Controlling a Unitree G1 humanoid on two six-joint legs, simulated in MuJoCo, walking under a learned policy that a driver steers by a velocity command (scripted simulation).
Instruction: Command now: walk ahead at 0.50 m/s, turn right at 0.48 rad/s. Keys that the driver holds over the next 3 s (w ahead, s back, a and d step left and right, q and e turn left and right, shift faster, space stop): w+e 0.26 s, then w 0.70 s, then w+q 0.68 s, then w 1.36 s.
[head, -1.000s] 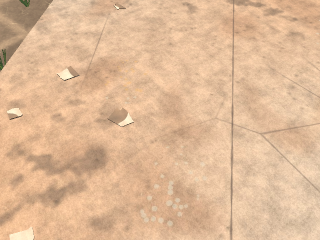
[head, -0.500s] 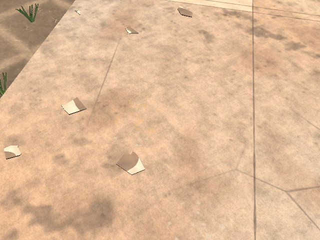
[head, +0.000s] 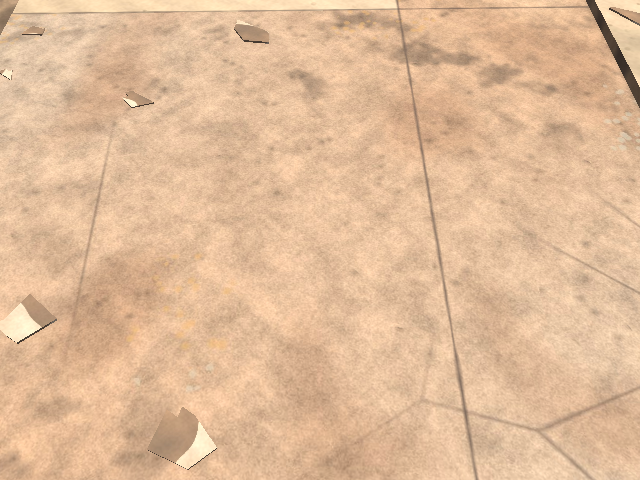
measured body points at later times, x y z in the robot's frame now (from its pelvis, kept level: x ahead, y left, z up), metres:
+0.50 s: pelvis +0.29 +0.02 +0.01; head +0.31 +0.02 +0.46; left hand +0.40 +0.28 -0.12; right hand +0.42 -0.27 -0.07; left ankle +0.38 +0.11 -0.72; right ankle +0.12 -0.07 -0.65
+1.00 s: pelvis +0.53 -0.09 +0.01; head +0.56 -0.11 +0.46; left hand +0.79 +0.10 -0.06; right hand +0.48 -0.36 -0.13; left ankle +0.43 +0.09 -0.65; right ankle +0.58 -0.20 -0.72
